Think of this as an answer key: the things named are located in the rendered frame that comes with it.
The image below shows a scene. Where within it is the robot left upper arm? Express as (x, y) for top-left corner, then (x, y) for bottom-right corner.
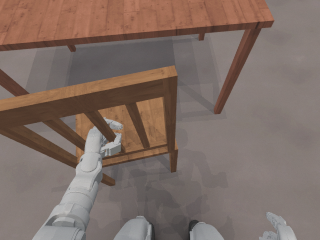
(34, 225), (86, 240)

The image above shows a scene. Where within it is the robot left thigh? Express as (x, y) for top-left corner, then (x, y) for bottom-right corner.
(113, 218), (152, 240)

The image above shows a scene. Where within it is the table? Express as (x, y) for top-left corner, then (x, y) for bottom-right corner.
(0, 0), (275, 115)

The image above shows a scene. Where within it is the left robot forearm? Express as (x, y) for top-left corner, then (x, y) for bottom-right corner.
(32, 152), (103, 240)

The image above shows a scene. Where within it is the robot thigh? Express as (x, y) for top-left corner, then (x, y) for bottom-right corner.
(113, 218), (152, 240)
(189, 224), (224, 240)

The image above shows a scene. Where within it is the robot left hand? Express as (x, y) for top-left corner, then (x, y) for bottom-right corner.
(84, 117), (123, 158)

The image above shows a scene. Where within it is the robot right hand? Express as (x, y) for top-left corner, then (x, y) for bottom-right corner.
(259, 212), (297, 240)

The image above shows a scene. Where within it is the chair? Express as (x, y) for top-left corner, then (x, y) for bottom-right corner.
(0, 65), (178, 186)

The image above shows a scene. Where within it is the robot right thigh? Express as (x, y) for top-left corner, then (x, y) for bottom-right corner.
(189, 224), (224, 240)

